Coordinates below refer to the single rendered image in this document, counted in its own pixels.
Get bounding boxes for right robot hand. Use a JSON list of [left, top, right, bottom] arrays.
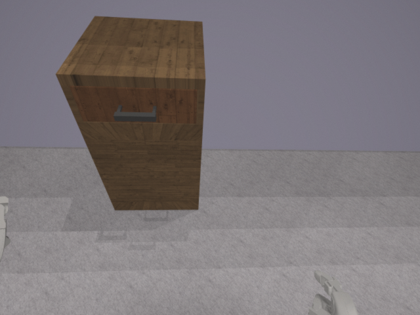
[[309, 270, 358, 315]]

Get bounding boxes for handle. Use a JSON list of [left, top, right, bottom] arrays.
[[114, 105, 157, 122]]

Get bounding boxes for drawer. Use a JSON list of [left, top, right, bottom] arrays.
[[70, 85, 197, 123]]

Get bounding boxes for cabinet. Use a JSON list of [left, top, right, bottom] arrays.
[[56, 16, 205, 210]]

